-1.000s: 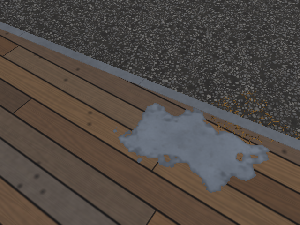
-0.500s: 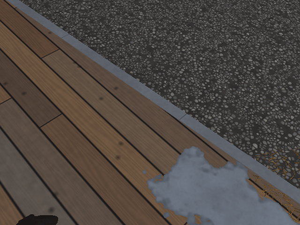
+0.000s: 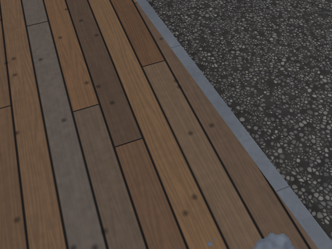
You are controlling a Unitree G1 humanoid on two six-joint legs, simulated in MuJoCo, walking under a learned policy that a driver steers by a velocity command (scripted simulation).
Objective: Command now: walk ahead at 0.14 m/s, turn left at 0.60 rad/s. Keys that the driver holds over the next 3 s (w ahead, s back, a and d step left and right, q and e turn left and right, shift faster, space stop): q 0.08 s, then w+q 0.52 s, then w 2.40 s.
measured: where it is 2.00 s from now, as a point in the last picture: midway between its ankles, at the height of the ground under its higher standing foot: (101, 132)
